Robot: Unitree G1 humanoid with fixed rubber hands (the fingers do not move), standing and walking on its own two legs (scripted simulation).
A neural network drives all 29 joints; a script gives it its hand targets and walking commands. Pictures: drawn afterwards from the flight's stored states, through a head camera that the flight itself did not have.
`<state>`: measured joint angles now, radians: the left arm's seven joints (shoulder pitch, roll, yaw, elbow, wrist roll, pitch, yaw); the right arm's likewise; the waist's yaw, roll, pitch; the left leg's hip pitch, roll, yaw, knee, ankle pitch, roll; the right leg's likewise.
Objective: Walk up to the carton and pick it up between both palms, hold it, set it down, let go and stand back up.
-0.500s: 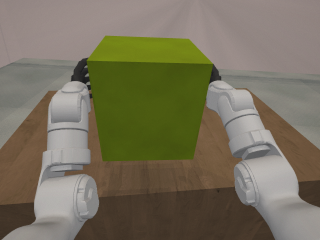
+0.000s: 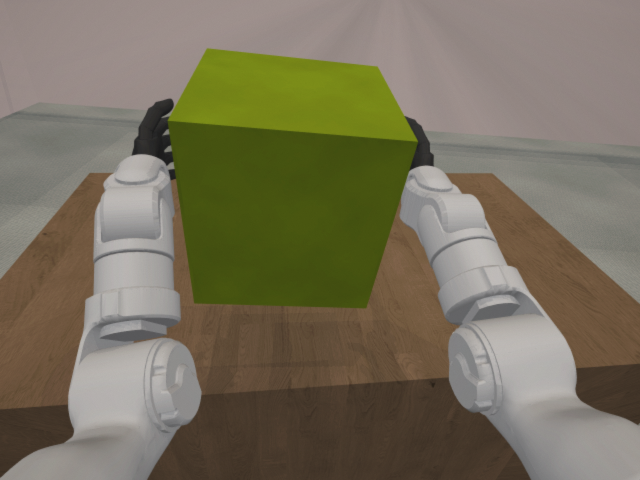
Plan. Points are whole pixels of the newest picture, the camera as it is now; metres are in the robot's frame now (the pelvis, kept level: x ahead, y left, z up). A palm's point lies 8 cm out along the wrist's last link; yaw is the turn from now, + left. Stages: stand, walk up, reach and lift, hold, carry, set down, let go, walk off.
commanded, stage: set down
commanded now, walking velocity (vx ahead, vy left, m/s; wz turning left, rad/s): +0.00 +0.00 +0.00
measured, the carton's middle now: (288, 181) +0.42 +0.01 +0.25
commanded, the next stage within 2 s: none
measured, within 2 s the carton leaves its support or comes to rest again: neither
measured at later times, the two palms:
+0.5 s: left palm (167, 206) +0.40 +0.16 +0.23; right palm (404, 219) +0.40 -0.15 +0.21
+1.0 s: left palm (168, 226) +0.41 +0.17 +0.19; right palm (395, 233) +0.41 -0.14 +0.18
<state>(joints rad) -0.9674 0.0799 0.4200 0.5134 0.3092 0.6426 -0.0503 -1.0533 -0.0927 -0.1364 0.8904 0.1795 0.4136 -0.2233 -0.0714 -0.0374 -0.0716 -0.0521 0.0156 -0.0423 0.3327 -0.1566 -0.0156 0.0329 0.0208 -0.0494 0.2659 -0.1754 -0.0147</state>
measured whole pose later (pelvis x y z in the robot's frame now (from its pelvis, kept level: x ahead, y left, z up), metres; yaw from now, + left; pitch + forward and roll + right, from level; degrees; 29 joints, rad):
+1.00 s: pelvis +0.01 +0.00 +0.00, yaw +0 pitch -5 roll -1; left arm -0.84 0.04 0.35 0.60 0.26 0.44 0.00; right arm -0.88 -0.04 -0.21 0.92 0.05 0.19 -0.17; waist -0.03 -0.06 0.00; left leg -0.09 0.02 -0.04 0.33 -0.16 -0.02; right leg 0.00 0.02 -0.05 0.27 -0.18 -0.01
